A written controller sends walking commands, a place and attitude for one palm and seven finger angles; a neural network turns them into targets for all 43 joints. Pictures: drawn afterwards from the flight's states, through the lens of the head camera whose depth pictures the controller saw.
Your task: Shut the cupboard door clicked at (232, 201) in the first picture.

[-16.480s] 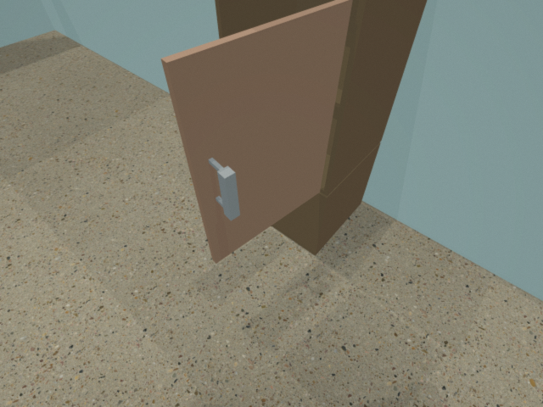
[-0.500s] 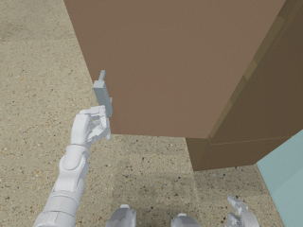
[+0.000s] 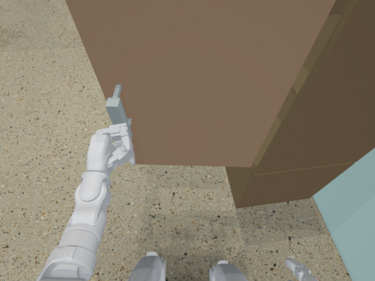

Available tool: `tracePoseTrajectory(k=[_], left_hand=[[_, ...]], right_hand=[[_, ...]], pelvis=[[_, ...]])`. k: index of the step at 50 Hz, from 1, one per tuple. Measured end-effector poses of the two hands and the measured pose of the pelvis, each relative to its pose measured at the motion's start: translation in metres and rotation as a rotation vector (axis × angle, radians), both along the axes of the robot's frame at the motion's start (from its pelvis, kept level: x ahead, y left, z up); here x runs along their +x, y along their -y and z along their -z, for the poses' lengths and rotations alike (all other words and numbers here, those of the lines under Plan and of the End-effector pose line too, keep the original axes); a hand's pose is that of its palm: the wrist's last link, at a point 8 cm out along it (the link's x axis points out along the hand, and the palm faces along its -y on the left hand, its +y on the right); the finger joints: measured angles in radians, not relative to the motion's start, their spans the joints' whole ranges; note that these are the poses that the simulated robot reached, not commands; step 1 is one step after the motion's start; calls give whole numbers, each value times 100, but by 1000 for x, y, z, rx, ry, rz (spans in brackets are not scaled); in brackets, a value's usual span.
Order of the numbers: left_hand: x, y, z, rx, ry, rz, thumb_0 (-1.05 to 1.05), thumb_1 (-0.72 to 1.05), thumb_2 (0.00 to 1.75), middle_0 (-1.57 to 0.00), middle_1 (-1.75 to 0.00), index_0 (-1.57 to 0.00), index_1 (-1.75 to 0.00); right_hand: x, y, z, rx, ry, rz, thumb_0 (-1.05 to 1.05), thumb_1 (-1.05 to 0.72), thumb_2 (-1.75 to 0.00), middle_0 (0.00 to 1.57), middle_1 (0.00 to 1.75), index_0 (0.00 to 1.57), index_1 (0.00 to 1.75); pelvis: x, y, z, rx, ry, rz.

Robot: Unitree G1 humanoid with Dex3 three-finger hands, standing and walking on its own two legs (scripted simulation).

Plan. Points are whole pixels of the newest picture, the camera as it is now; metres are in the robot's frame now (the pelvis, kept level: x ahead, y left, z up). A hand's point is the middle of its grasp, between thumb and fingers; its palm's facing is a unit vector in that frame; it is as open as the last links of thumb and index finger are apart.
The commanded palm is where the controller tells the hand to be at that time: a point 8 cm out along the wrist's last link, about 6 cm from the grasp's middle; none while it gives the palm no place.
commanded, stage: push the door shut along its arc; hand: left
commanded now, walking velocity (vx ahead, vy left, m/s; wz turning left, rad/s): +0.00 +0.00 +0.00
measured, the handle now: (122, 114) +0.48 +0.16 +0.05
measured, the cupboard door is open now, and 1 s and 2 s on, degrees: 81 69 57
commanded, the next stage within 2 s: pull the fist back off the door in 1.96 s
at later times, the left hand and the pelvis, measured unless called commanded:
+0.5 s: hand (131, 134) +0.42 +0.13 +0.05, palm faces -0.12 -0.99 -0.03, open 3.1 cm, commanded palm +0.41 +0.18 +0.05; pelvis +0.00 +0.00 -0.01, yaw +0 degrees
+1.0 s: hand (143, 116) +0.48 +0.11 +0.05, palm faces -0.27 -0.96 -0.04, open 3.1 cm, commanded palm +0.48 +0.15 +0.05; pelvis -0.01 +0.02 -0.02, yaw -1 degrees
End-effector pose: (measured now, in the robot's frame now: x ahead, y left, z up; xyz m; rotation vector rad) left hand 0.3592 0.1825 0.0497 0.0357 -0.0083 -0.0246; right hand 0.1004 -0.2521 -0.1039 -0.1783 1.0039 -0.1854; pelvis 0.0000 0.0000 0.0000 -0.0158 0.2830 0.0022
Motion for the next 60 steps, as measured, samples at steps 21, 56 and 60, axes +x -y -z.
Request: tracePoseTrajectory(k=[21,56,60], left_hand=[[37,-4,-3,3,-16,81,1,90,90,-131,-150,-131,-150],[126,33,-6,9,-49,291,1,90,90,-130,-150,-130,-150],[139,44,-8,7,-51,308,1,90,90,-130,-150,-130,-150]], right_hand=[[-7,3,6,-10,-22,10,1,-90,-90,20,30,21,30],[-109,-9,25,-36,-260,113,1,-90,-90,21,30,21,30],[-117,-8,27,-37,-269,129,1,-90,-90,21,30,21,30]], pelvis=[[-3,1,6,-5,-22,-5],[-16,-18,27,-37,-121,7],[-16,-17,31,-37,-138,15]])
